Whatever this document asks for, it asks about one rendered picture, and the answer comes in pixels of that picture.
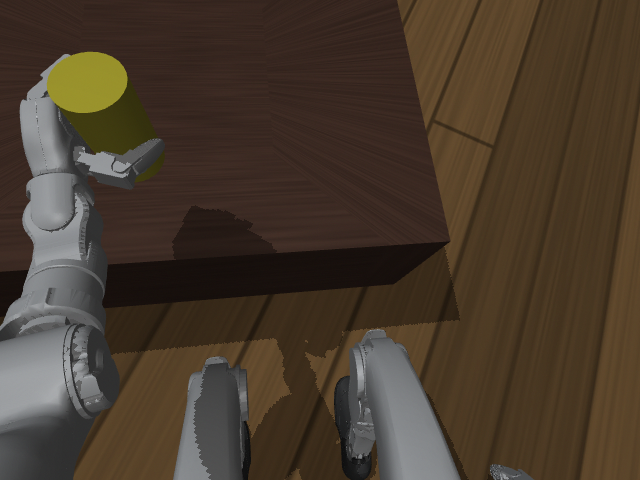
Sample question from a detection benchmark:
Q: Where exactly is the right robot hand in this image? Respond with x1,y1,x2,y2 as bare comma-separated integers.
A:
490,464,534,480

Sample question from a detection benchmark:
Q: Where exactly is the right robot foot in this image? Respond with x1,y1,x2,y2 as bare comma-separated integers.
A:
334,376,372,480

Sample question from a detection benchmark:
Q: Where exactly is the left robot hand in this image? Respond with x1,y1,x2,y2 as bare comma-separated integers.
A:
20,54,165,190

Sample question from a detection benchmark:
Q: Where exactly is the can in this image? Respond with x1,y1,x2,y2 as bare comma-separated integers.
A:
47,52,165,182

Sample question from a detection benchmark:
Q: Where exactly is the left robot arm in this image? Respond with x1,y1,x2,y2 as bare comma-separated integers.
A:
0,172,120,480

